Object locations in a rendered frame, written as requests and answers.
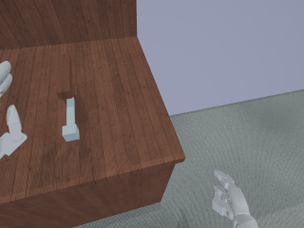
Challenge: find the right robot hand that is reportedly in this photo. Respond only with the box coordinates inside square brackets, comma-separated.
[212, 169, 250, 222]

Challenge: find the left robot hand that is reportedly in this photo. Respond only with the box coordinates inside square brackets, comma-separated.
[0, 61, 28, 159]

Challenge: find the counter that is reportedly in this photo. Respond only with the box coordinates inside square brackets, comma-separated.
[0, 0, 186, 228]

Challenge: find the tap lever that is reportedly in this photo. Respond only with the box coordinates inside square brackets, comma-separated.
[62, 97, 80, 142]

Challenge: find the robot right forearm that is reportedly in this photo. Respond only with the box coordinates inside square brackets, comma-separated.
[233, 214, 259, 228]

